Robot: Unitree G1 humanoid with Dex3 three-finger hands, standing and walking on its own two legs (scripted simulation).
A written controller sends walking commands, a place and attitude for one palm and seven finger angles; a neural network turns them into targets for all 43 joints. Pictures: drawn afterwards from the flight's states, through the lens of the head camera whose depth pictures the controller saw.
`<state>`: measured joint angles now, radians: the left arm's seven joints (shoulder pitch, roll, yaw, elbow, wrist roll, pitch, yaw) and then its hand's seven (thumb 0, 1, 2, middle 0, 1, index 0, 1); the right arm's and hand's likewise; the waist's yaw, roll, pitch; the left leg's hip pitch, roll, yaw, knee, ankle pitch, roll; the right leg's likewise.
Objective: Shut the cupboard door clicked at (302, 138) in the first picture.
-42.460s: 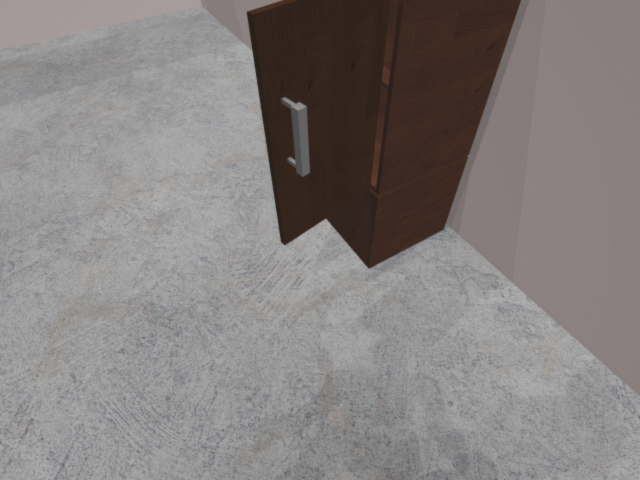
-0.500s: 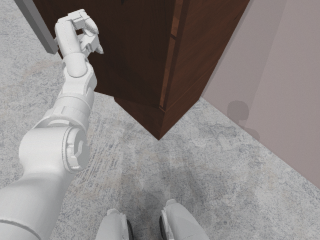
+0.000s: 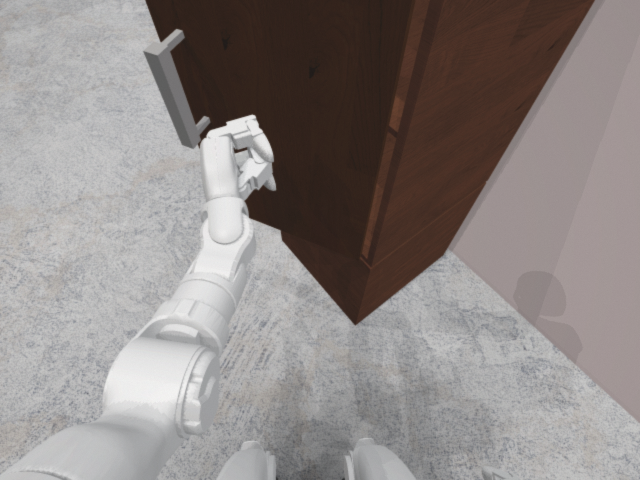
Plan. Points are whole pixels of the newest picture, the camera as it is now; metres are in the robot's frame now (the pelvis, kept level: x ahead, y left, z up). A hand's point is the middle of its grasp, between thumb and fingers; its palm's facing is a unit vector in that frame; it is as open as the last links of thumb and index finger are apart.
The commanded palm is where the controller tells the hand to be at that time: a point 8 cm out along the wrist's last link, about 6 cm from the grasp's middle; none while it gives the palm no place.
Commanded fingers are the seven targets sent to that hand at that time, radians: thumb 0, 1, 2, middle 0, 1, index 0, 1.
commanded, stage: draw the hand back to the body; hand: left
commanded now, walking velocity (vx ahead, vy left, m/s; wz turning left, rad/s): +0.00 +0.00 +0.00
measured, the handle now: (184, 92) +0.65 +0.16 +0.07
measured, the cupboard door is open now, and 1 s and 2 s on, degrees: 28 28 28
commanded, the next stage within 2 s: step back with the hand held close in 1.56 s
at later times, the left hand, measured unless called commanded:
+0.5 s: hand (161, 216) +0.37 +0.13 +0.15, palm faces +0.09 -1.00 +0.00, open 3.1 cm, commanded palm +0.32 +0.19 +0.16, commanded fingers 0.00 0.90 0.90 -1.11 -1.29 -1.11 -1.29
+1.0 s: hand out of the picture +0.24 +0.26 +0.20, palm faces +0.30 -0.90 -0.31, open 4.7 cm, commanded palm +0.19 +0.30 +0.23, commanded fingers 0.00 0.90 0.90 -0.42 -0.54 -0.42 -0.54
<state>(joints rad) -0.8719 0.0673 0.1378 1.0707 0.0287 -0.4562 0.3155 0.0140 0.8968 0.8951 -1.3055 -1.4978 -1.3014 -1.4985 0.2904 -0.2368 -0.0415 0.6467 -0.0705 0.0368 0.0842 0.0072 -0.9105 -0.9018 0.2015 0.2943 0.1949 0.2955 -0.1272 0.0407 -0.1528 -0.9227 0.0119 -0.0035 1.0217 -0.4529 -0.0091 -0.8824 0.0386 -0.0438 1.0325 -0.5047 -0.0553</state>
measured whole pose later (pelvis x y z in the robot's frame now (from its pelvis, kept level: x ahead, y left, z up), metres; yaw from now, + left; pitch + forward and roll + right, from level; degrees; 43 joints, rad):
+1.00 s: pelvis +0.02 +0.04 +0.08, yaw +1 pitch -3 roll +0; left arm 0.29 0.31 0.16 -0.26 -0.08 0.01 0.07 0.01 0.89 0.89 -0.69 -0.82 -0.69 -0.82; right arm 0.15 -0.20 0.07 0.55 0.03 0.03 -0.06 0.01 -0.91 -0.90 0.21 0.30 0.20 0.30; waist 0.06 0.07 -0.01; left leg -0.14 -0.04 0.01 0.43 -0.24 0.04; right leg -0.08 0.00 -0.02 0.41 -0.27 0.00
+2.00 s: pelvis +0.00 +0.04 +0.07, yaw +0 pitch +1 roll -1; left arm 0.54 0.40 0.37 -0.41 -0.08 -0.13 0.11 0.01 0.89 0.89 -0.21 -0.30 -0.21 -0.30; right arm 0.17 -0.25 -0.01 0.58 0.03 0.05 -0.09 0.02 -0.91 -0.90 0.20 0.29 0.20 0.30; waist 0.02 0.06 -0.01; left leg -0.28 -0.03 0.02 0.51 -0.25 0.05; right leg -0.22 0.00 -0.01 0.48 -0.28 0.01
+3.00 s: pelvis -0.14 +0.06 +0.06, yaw -1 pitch +6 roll -4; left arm 0.50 0.44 0.46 -0.53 -0.07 -0.28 0.14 0.01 0.89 0.89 -0.21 -0.30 -0.21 -0.30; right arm 0.12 -0.17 0.02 0.64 -0.03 -0.11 -0.05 0.02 -0.90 -0.90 0.21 0.30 0.20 0.30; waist 0.05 -0.02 -0.04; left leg -0.58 0.04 0.07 0.45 0.02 0.07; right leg -0.13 0.05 0.03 0.41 -0.40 0.01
